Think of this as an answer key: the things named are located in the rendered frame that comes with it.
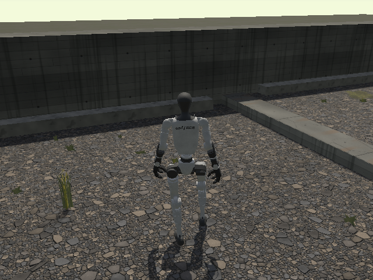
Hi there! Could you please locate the robot left upper arm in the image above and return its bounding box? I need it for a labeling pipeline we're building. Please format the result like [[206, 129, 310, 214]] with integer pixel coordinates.
[[159, 118, 173, 151]]

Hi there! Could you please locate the left robot thigh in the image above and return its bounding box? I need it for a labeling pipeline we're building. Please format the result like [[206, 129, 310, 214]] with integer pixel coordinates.
[[167, 164, 182, 209]]

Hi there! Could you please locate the left robot hand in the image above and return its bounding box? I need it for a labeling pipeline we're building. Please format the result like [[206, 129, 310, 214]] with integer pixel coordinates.
[[153, 165, 167, 179]]

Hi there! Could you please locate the robot left foot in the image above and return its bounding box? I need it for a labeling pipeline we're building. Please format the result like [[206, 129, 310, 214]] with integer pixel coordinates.
[[174, 230, 184, 246]]

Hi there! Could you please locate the right robot forearm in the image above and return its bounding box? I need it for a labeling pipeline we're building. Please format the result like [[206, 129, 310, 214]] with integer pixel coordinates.
[[207, 142, 220, 170]]

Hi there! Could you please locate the right robot hand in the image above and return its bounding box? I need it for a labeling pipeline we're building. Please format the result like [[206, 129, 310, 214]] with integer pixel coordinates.
[[208, 168, 221, 184]]

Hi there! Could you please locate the left robot forearm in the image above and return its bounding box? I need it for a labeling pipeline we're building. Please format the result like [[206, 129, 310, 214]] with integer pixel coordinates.
[[154, 142, 164, 167]]

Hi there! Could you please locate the robot right upper arm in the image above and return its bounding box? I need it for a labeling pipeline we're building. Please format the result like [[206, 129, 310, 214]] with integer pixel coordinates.
[[197, 117, 213, 150]]

